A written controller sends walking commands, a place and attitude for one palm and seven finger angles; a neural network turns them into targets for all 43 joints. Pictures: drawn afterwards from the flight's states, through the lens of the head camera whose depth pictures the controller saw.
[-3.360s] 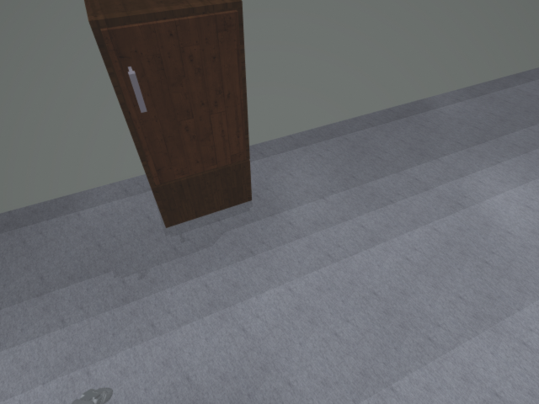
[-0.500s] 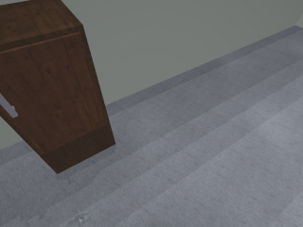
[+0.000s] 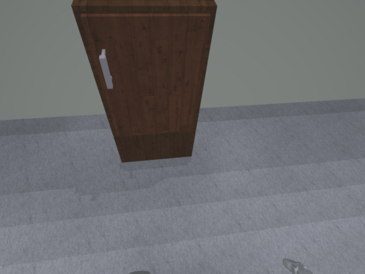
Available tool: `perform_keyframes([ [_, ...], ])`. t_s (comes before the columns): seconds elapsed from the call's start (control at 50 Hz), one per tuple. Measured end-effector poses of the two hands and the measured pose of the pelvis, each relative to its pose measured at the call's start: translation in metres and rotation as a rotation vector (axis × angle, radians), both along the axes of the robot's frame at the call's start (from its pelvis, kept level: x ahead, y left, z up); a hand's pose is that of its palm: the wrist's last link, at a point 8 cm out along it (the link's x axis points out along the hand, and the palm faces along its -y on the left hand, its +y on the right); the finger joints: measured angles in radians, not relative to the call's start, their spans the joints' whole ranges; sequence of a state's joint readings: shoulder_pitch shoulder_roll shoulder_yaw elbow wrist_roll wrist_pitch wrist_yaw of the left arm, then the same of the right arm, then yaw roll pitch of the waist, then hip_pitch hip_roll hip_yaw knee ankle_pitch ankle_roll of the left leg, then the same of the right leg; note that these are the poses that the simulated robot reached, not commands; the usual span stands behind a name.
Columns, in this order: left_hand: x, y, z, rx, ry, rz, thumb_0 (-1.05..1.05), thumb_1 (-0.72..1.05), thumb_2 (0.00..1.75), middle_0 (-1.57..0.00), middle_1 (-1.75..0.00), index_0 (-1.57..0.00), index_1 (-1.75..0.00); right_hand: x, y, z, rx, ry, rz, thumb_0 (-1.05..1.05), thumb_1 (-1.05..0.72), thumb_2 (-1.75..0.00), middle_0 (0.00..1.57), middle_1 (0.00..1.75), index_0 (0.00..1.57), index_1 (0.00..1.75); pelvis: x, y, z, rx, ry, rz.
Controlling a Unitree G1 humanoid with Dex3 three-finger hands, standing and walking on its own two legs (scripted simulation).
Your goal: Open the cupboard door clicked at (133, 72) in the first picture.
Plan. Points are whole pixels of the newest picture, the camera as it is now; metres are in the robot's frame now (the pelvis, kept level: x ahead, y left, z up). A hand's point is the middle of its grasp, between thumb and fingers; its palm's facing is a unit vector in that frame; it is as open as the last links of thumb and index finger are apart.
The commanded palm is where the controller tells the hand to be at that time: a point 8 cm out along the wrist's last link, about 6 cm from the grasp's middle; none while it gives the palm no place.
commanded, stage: turn to face it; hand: left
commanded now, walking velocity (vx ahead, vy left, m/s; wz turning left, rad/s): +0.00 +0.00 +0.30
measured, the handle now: (106, 69) +0.72 +0.34 -0.03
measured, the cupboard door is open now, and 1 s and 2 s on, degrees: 0 0 0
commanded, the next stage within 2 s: take the last steps up to it in 0.26 s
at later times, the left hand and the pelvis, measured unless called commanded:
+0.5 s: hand out of the picture +0.06 +0.19 -0.14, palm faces +0.12 -0.96 -0.25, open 7.4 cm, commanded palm none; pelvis -0.01 -0.01 +0.01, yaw +7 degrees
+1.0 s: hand out of the picture -0.06 +0.14 -0.15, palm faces +0.32 -0.94 -0.11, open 7.4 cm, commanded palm none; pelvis +0.10 +0.04 +0.01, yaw +11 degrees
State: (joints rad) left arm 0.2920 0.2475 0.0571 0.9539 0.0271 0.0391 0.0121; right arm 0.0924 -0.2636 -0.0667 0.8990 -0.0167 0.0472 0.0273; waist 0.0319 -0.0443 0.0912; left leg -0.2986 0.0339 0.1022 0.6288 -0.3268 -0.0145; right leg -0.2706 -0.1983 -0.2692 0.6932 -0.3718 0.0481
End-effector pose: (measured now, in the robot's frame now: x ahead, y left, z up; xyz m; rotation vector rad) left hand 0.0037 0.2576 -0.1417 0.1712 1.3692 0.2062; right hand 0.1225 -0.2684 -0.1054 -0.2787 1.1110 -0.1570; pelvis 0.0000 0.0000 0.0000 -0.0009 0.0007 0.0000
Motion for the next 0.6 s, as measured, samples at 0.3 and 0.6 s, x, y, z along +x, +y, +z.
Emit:
perform_keyframes([
  [0.3,0.020,0.023,0.024,0.005,-0.099,0.057,0.00,0.91,0.90,-0.20,-0.30,-0.20,-0.30,-0.025,0.059,0.008,0.066,0.044,0.048,0.00,-0.90,-0.90,0.21,0.30,0.20,0.30,-0.003,0.018,0.022,-0.019,-0.020,0.080],
  [0.6,0.010,-0.048,0.041,0.023,-0.170,0.091,0.00,0.91,0.90,-0.20,-0.30,-0.20,-0.30,-0.094,0.010,-0.029,0.142,0.260,-0.001,0.01,-0.91,-0.90,0.20,0.30,0.20,0.29,0.005,-0.024,0.021,0.029,-0.026,0.142],
])
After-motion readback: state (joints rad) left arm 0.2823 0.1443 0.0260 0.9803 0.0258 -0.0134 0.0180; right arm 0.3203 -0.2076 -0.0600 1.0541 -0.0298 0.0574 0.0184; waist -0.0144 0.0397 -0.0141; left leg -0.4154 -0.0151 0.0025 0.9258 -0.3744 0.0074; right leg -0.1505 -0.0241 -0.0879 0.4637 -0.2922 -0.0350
